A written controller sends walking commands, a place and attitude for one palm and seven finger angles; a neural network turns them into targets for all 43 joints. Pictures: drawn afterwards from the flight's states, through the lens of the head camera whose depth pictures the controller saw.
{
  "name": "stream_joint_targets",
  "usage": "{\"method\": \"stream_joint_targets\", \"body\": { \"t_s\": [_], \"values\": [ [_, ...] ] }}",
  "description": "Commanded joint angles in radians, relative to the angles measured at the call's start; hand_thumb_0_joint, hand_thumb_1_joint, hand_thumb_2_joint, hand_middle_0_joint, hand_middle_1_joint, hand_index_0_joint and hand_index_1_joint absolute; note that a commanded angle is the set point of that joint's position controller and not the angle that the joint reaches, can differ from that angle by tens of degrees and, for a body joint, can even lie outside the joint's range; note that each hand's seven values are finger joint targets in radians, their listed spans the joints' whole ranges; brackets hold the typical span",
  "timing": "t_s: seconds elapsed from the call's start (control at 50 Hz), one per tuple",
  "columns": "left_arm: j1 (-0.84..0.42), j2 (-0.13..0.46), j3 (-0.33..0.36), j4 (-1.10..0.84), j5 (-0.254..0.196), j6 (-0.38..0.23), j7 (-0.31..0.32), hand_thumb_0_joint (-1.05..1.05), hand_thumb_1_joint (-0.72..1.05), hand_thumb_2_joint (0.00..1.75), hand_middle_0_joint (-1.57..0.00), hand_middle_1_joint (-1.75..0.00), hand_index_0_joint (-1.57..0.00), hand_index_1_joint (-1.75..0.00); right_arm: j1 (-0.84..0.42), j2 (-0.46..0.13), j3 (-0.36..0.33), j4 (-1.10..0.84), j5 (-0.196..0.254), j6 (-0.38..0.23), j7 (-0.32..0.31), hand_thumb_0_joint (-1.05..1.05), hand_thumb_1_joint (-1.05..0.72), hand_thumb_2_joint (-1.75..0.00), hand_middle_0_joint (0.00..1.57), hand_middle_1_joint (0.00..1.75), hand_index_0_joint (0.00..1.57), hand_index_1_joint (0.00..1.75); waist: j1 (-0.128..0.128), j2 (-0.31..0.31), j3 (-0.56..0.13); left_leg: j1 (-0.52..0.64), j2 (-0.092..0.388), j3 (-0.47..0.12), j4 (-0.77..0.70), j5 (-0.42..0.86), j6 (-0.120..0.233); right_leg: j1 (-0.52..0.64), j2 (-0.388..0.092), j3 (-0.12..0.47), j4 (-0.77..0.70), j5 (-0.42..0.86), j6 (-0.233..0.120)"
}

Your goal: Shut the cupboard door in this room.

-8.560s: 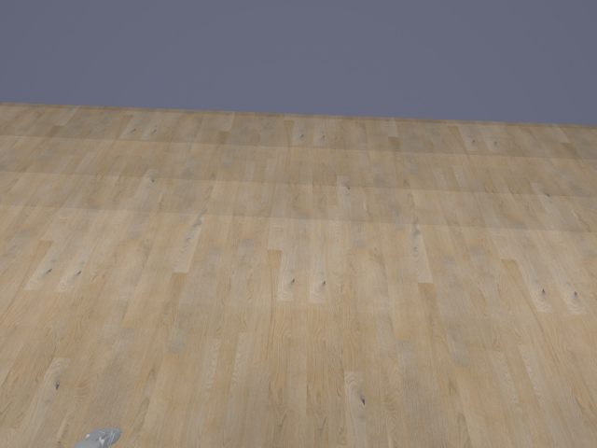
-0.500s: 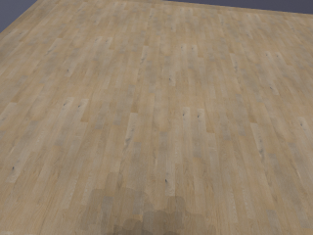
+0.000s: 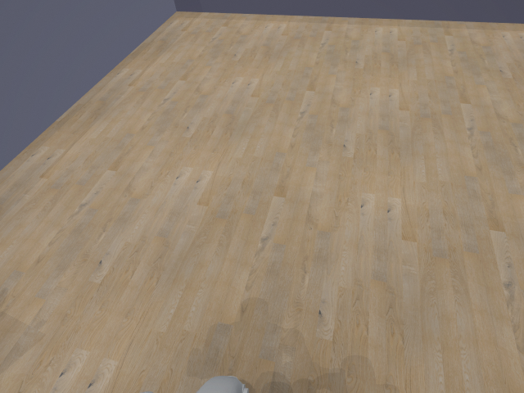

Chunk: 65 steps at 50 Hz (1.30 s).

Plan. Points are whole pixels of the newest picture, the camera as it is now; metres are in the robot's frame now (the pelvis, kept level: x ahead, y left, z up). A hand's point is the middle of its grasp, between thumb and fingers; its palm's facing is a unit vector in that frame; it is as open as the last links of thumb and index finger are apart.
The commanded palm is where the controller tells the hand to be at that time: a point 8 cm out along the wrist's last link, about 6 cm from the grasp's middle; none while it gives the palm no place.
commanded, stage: turn or walk to find it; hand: left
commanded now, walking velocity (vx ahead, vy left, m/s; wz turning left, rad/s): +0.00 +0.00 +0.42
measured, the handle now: out of the picture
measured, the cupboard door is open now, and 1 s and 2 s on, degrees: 83 83 83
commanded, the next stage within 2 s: stand and wait in 1.26 s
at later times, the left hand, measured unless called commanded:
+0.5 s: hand out of the picture -0.03 +0.27 -0.17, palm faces +0.26 -0.93 -0.25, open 7.4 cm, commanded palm none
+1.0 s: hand out of the picture -0.07 +0.19 -0.15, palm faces +0.45 -0.86 -0.26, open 7.4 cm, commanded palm none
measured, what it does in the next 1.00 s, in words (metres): steps on the spot, turning left: left foot, then right foot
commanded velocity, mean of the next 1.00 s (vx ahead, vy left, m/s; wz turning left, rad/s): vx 0.00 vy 0.00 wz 0.42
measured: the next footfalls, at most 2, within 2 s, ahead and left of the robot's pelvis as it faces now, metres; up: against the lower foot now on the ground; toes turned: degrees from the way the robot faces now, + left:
left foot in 0.30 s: +0.00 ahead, +0.16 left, +0.00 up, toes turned +13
right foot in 0.72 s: +0.04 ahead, -0.08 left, +0.00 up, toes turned +14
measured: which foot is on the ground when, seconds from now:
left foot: up 0.00-0.28, down 0.30-0.72, up 0.74-1.00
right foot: down 0.00-0.30, up 0.32-0.70, down 0.72-1.00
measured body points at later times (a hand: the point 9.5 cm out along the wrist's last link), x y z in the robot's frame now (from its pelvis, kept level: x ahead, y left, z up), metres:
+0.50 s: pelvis -0.03 +0.04 +0.00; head -0.01 +0.06 +0.45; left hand -0.04 +0.32 -0.15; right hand +0.11 -0.18 -0.13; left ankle -0.04 +0.15 -0.74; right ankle -0.01 -0.10 -0.67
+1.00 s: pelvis -0.05 -0.01 +0.00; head -0.01 -0.02 +0.45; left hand -0.09 +0.24 -0.13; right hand +0.09 -0.23 -0.16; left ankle -0.14 +0.13 -0.67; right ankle +0.00 -0.09 -0.74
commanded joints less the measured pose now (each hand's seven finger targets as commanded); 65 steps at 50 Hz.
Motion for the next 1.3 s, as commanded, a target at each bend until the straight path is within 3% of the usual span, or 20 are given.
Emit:
{"method": "stream_joint_targets", "body": {
  "t_s": [0.0, 0.16, 0.24, 0.28, 0.3, 0.4, 0.58, 0.66, 0.68, 0.7, 0.72, 0.74, 0.76, 0.82, 1.02, 1.1, 1.12, 1.14, 1.16, 1.28],
  "values": [
    [-0.009, 0.186, 0.045, -0.061, 0.004, -0.028, 0.021, 0.0, 0.9, 0.9, -0.2, -0.3, -0.2, -0.3, 0.016, -0.065, -0.008, -0.055, -0.001, -0.023, 0.003, 0.0, -0.9, -0.9, 0.2, 0.3, 0.2, 0.3, 0.008, -0.227, -0.033, -0.067, 0.054, 0.009, 0.093, 0.039, -0.027, 0.053, -0.241, 0.142, -0.238, 0.178, -0.079],
    [0.1, 0.256, 0.065, 0.003, 0.016, -0.018, 0.017, 0.0, 0.9, 0.9, -0.2, -0.3, -0.2, -0.3, -0.085, -0.031, 0.022, -0.074, 0.014, -0.043, -0.003, 0.0, -0.9, -0.9, 0.2, 0.3, 0.2, 0.3, 0.077, -0.259, -0.095, 0.06, 0.052, 0.111, -0.317, -0.082, -0.023, 0.187, -0.295, 0.092, -0.12, 0.497, -0.119],
    [0.057, 0.245, 0.068, 0.007, 0.001, -0.002, 0.013, 0.0, 0.9, 0.9, -0.2, -0.3, -0.2, -0.3, 0.022, -0.066, 0.016, -0.049, 0.012, -0.061, -0.006, 0.0, -0.9, -0.9, 0.2, 0.3, 0.2, 0.3, 0.007, -0.177, -0.124, 0.331, 0.067, 0.121, -0.68, 0.194, 0.007, 0.035, -0.256, 0.0, 0.051, 0.358, -0.013],
    [0.031, 0.143, 0.04, -0.054, -0.005, 0.011, 0.003, 0.0, 0.9, 0.9, -0.2, -0.3, -0.2, -0.3, 0.091, -0.232, -0.018, -0.05, 0.003, -0.068, -0.013, 0.0, -0.9, -0.9, 0.2, 0.3, 0.2, 0.3, -0.033, 0.256, -0.117, 0.48, 0.426, -0.313, -0.774, 0.649, 0.193, -0.331, -0.063, -0.04, 0.398, -0.35, 0.102],
    [-0.034, 0.157, 0.038, -0.062, 0.002, 0.024, 0.011, 0.0, 0.9, 0.9, -0.2, -0.3, -0.2, -0.3, 0.111, -0.226, -0.02, -0.032, 0.001, -0.066, -0.022, 0.0, -0.9, -0.9, 0.2, 0.3, 0.2, 0.3, -0.06, 0.203, -0.119, 0.395, 0.43, -0.307, -0.79, 0.524, 0.234, -0.303, -0.06, 0.048, 0.512, -0.357, 0.093],
    [-0.005, 0.158, 0.044, -0.007, -0.001, 0.021, -0.006, 0.0, 0.9, 0.9, -0.2, -0.3, -0.2, -0.3, -0.04, -0.146, 0.007, -0.07, 0.003, -0.075, -0.034, 0.0, -0.9, -0.9, 0.2, 0.3, 0.2, 0.3, 0.009, 0.094, -0.056, 0.331, 0.266, -0.146, -0.774, 0.499, 0.188, -0.291, -0.043, 0.093, 0.543, -0.142, 0.1],
    [-0.042, 0.133, 0.035, -0.047, -0.008, 0.014, 0.003, 0.0, 0.9, 0.9, -0.2, -0.3, -0.2, -0.3, -0.002, -0.156, -0.011, -0.077, -0.004, -0.062, -0.028, 0.0, -0.9, -0.9, 0.2, 0.3, 0.2, 0.3, -0.013, 0.102, -0.082, 0.325, 0.255, -0.251, -0.742, 0.516, 0.207, -0.171, 0.015, 0.088, 0.258, -0.172, 0.096],
    [0.071, 0.155, 0.041, -0.023, -0.009, -0.005, 0.01, 0.0, 0.9, 0.9, -0.2, -0.3, -0.2, -0.3, -0.035, -0.135, -0.015, -0.094, 0.005, -0.056, -0.022, 0.0, -0.9, -0.9, 0.2, 0.3, 0.2, 0.3, 0.044, 0.05, -0.115, 0.186, 0.18, -0.237, -0.637, 0.418, 0.141, 0.087, 0.022, 0.073, -0.095, 0.057, 0.085],
    [0.097, 0.208, 0.05, -0.024, 0.001, -0.016, 0.015, 0.0, 0.9, 0.9, -0.2, -0.3, -0.2, -0.3, -0.02, -0.092, -0.009, -0.101, 0.014, -0.058, -0.017, 0.0, -0.9, -0.9, 0.2, 0.3, 0.2, 0.3, 0.054, -0.089, -0.136, 0.061, 0.105, -0.166, -0.518, 0.258, 0.083, 0.214, -0.105, 0.197, -0.209, 0.067, 0.051],
    [0.097, 0.292, 0.067, -0.029, 0.013, -0.022, 0.021, 0.0, 0.9, 0.9, -0.2, -0.3, -0.2, -0.3, -0.024, -0.03, 0.004, -0.13, 0.015, -0.059, -0.011, 0.0, -0.9, -0.9, 0.2, 0.3, 0.2, 0.3, 0.058, -0.335, -0.097, -0.107, -0.038, -0.004, -0.31, -0.089, 0.013, 0.243, -0.348, 0.434, -0.256, 0.139, -0.057],
    [0.086, 0.293, 0.077, -0.044, 0.003, -0.022, 0.024, 0.0, 0.9, 0.9, -0.2, -0.3, -0.2, -0.3, -0.04, -0.086, -0.012, -0.129, 0.002, -0.041, -0.015, 0.0, -0.9, -0.9, 0.2, 0.3, 0.2, 0.3, 0.073, -0.352, -0.089, -0.071, -0.001, -0.037, -0.111, -0.178, 0.013, 0.094, -0.423, 0.455, -0.289, 0.108, -0.125],
    [0.033, 0.264, 0.071, -0.056, 0.003, -0.017, 0.024, 0.0, 0.9, 0.9, -0.2, -0.3, -0.2, -0.3, -0.06, -0.088, -0.018, -0.114, 0.001, -0.03, -0.013, 0.0, -0.9, -0.9, 0.2, 0.3, 0.2, 0.3, 0.052, -0.274, -0.029, -0.063, 0.013, -0.059, 0.02, -0.14, 0.018, -0.005, -0.378, 0.427, -0.302, 0.034, -0.136],
    [-0.021, 0.236, 0.06, -0.066, 0.002, -0.016, 0.021, 0.0, 0.9, 0.9, -0.2, -0.3, -0.2, -0.3, -0.042, -0.079, -0.019, -0.092, 0.0, -0.024, -0.006, 0.0, -0.9, -0.9, 0.2, 0.3, 0.2, 0.3, 0.021, -0.19, 0.016, -0.07, 0.029, -0.05, 0.096, -0.072, 0.015, -0.046, -0.323, 0.336, -0.294, 0.005, -0.113],
    [-0.072, 0.187, 0.045, -0.079, 0.004, -0.023, 0.021, 0.0, 0.9, 0.9, -0.2, -0.3, -0.2, -0.3, 0.034, -0.061, -0.013, -0.056, -0.001, -0.019, 0.005, 0.0, -0.9, -0.9, 0.2, 0.3, 0.2, 0.3, -0.013, -0.204, -0.001, -0.052, 0.051, -0.003, 0.138, 0.042, -0.012, -0.03, -0.242, 0.157, -0.259, 0.085, -0.069],
    [0.078, 0.254, 0.067, -0.001, 0.016, -0.016, 0.017, 0.0, 0.9, 0.9, -0.2, -0.3, -0.2, -0.3, -0.078, -0.031, 0.017, -0.074, 0.015, -0.04, -0.002, 0.0, -0.9, -0.9, 0.2, 0.3, 0.2, 0.3, 0.073, -0.261, -0.077, 0.067, 0.061, 0.103, -0.302, -0.096, -0.02, 0.146, -0.304, 0.11, -0.149, 0.391, -0.121],
    [0.044, 0.253, 0.069, 0.008, 0.002, -0.002, 0.012, 0.0, 0.9, 0.9, -0.2, -0.3, -0.2, -0.3, 0.029, -0.053, 0.017, -0.045, 0.013, -0.058, -0.007, 0.0, -0.9, -0.9, 0.2, 0.3, 0.2, 0.3, 0.008, -0.203, -0.125, 0.311, 0.052, 0.135, -0.646, 0.16, 0.003, 0.042, -0.263, 0.011, 0.009, 0.326, -0.024],
    [0.05, 0.217, 0.064, -0.003, -0.005, 0.004, 0.008, 0.0, 0.9, 0.9, -0.2, -0.3, -0.2, -0.3, 0.051, -0.108, 0.005, -0.046, 0.01, -0.066, -0.006, 0.0, -0.9, -0.9, 0.2, 0.3, 0.2, 0.3, -0.007, -0.046, -0.143, 0.429, 0.148, 0.004, -0.733, 0.255, 0.039, -0.088, -0.198, -0.031, 0.153, 0.176, 0.029],
    [0.04, 0.149, 0.049, -0.043, -0.008, 0.01, 0.001, 0.0, 0.9, 0.9, -0.2, -0.3, -0.2, -0.3, 0.078, -0.207, -0.017, -0.055, 0.001, -0.071, -0.011, 0.0, -0.9, -0.9, 0.2, 0.3, 0.2, 0.3, -0.025, 0.24, -0.12, 0.497, 0.386, -0.294, -0.77, 0.533, 0.152, -0.331, -0.076, -0.063, 0.342, -0.252, 0.098],
    [-0.038, 0.154, 0.038, -0.064, 0.002, 0.021, 0.006, 0.0, 0.9, 0.9, -0.2, -0.3, -0.2, -0.3, 0.112, -0.23, -0.023, -0.038, 0.001, -0.065, -0.018, 0.0, -0.9, -0.9, 0.2, 0.3, 0.2, 0.3, -0.061, 0.202, -0.108, 0.406, 0.443, -0.325, -0.795, 0.52, 0.23, -0.322, -0.058, 0.024, 0.478, -0.352, 0.093],
    [0.006, 0.148, 0.04, 0.008, 0.0, 0.022, -0.007, 0.0, 0.9, 0.9, -0.2, -0.3, -0.2, -0.3, -0.034, -0.134, 0.011, -0.063, 0.004, -0.078, -0.037, 0.0, -0.9, -0.9, 0.2, 0.3, 0.2, 0.3, 0.014, 0.089, -0.067, 0.345, 0.259, -0.127, -0.779, 0.501, 0.184, -0.29, -0.035, 0.09, 0.538, -0.124, 0.101]
  ]
}}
